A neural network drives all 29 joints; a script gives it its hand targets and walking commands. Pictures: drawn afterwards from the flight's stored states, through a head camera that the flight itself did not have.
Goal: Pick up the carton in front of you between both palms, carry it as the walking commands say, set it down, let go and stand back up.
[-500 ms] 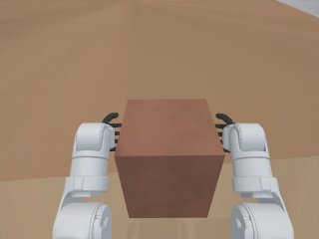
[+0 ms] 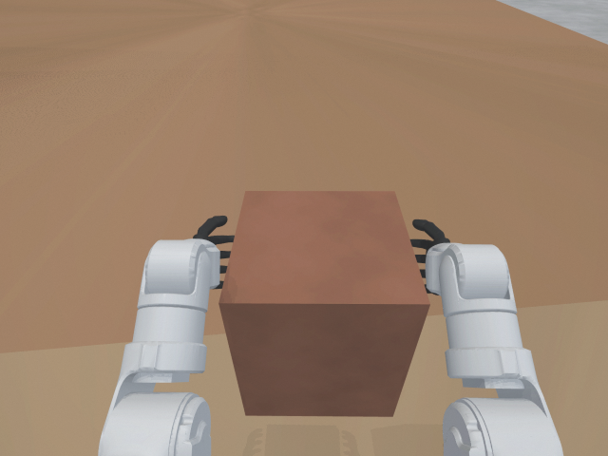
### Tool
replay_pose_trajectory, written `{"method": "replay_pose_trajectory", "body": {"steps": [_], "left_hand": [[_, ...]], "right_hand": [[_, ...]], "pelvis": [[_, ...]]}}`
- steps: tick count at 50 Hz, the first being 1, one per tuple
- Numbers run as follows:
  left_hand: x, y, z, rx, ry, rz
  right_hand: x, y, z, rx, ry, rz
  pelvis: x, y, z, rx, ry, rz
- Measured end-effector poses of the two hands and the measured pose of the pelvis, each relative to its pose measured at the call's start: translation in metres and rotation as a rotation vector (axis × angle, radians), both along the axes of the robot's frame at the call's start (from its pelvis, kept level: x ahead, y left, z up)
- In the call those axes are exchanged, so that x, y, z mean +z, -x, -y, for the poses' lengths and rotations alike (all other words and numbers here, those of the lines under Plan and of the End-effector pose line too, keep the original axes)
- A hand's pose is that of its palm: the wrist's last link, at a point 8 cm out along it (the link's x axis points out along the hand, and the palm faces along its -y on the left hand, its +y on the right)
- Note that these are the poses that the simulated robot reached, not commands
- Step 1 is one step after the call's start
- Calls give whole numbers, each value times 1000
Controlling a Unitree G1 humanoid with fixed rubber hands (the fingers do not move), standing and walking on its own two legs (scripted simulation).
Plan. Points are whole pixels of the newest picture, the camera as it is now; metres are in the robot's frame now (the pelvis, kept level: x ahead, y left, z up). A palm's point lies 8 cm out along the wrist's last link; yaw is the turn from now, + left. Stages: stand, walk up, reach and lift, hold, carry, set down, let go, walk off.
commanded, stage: carry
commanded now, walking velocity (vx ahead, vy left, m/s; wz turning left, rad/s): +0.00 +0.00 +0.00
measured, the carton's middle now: (319, 304) +0.33 +0.00 +0.05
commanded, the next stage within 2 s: none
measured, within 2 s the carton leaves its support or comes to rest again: neither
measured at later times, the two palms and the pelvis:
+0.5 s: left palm (199, 272) +0.32 +0.15 +0.14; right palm (442, 276) +0.32 -0.15 +0.14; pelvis -0.02 +0.00 +0.00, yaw +0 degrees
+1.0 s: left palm (196, 279) +0.31 +0.15 +0.14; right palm (444, 283) +0.31 -0.15 +0.14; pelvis -0.03 +0.00 +0.00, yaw +0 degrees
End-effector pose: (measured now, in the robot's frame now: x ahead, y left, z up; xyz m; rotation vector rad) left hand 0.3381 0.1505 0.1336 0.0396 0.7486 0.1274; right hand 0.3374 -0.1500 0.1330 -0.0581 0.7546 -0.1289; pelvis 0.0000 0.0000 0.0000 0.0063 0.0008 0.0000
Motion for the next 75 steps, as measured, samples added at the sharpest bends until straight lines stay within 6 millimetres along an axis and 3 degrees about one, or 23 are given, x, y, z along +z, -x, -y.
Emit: {"method": "replay_pose_trajectory", "body": {"steps": [31,75], "left_hand": [[4,24,-1,1,-2,-4],[3,40,-1,4,0,-3]], "right_hand": [[3,23,-1,1,-4,-4],[2,39,-1,0,-7,-3]], "pelvis": [[3,25,0,1,1,6],[4,43,0,2,1,3]]}}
